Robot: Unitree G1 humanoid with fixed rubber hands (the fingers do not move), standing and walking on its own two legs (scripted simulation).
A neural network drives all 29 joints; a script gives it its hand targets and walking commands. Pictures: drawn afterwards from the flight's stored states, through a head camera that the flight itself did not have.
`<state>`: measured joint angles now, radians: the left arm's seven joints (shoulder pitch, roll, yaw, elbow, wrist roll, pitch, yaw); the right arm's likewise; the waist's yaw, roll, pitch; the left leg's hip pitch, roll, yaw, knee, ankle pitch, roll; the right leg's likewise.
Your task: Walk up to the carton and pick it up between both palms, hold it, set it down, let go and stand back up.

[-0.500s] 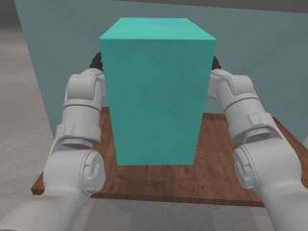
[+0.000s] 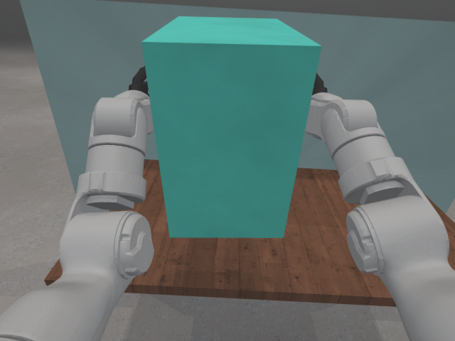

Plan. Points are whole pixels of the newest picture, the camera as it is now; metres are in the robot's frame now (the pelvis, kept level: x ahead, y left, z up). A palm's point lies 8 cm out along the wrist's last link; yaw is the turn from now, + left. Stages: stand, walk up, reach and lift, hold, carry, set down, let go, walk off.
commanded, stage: hold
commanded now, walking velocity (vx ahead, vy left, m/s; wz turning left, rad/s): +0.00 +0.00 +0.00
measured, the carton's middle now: (227, 119) +0.41 +0.00 +0.31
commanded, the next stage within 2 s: none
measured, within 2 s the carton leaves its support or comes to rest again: neither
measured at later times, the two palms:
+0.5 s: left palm (140, 105) +0.37 +0.14 +0.34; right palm (315, 107) +0.36 -0.14 +0.35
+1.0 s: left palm (140, 105) +0.37 +0.14 +0.34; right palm (314, 108) +0.36 -0.14 +0.34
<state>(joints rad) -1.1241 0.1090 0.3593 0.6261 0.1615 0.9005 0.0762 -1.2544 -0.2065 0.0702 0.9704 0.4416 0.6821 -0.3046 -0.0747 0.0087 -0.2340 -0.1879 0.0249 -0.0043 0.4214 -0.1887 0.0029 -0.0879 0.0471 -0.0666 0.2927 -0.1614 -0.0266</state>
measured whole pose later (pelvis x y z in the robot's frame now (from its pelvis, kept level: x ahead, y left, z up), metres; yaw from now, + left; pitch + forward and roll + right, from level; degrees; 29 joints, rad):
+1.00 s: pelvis +0.00 +0.00 +0.00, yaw +0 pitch -2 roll -2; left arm -1.12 0.12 0.35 0.60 0.17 0.91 0.06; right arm -1.26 -0.21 0.09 0.97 0.46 0.70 -0.31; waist -0.08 0.01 -0.23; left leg -0.19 0.03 -0.01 0.42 -0.19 0.00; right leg -0.09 0.05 -0.07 0.29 -0.17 -0.03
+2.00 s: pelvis +0.00 +0.00 +0.00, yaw +0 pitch -2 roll -2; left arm -1.13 0.12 0.36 0.61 0.18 0.90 0.06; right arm -1.28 -0.21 0.08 0.99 0.46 0.70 -0.31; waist -0.08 0.01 -0.24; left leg -0.20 0.03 -0.01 0.42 -0.19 0.00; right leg -0.10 0.05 -0.06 0.29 -0.16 -0.03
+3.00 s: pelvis +0.00 +0.00 +0.00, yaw +0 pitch -2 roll -2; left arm -1.11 0.11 0.35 0.59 0.17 0.91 0.07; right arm -1.27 -0.21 0.09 0.97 0.47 0.71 -0.31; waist -0.09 0.00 -0.24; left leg -0.20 0.03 -0.01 0.43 -0.20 0.00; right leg -0.09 0.05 -0.06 0.29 -0.16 -0.03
